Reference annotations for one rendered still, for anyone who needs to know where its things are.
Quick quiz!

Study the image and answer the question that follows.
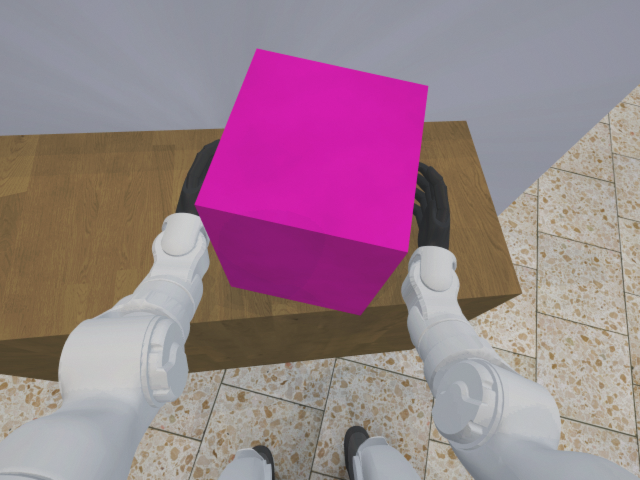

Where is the right robot hand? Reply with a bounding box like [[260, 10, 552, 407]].
[[413, 162, 450, 250]]

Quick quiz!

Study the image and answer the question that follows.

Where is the carton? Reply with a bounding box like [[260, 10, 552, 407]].
[[194, 49, 428, 316]]

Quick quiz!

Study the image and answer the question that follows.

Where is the robot left upper arm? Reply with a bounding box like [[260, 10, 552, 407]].
[[0, 315, 188, 480]]

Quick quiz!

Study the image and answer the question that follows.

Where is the right robot foot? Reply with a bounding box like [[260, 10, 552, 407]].
[[344, 426, 369, 480]]

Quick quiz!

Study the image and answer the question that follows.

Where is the robot right upper arm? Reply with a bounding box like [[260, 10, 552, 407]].
[[432, 359, 640, 480]]

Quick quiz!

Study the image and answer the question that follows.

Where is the left robot hand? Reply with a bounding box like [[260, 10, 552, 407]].
[[175, 139, 220, 217]]

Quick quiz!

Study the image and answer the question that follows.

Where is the pedestal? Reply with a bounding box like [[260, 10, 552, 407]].
[[0, 121, 522, 382]]

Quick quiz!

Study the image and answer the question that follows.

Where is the left robot forearm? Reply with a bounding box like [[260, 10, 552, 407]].
[[58, 213, 210, 399]]

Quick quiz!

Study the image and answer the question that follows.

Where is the robot right shin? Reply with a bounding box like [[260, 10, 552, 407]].
[[356, 436, 389, 456]]

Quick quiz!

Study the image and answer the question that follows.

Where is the right robot forearm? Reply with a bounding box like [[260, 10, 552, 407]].
[[401, 246, 525, 399]]

